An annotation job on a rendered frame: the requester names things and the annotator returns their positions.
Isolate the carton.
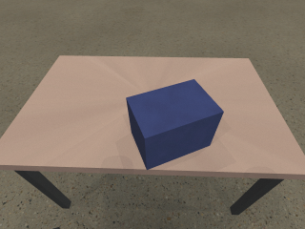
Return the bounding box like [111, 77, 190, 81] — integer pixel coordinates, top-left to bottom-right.
[126, 79, 224, 170]

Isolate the table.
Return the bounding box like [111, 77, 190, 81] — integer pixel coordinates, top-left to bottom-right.
[0, 55, 305, 216]

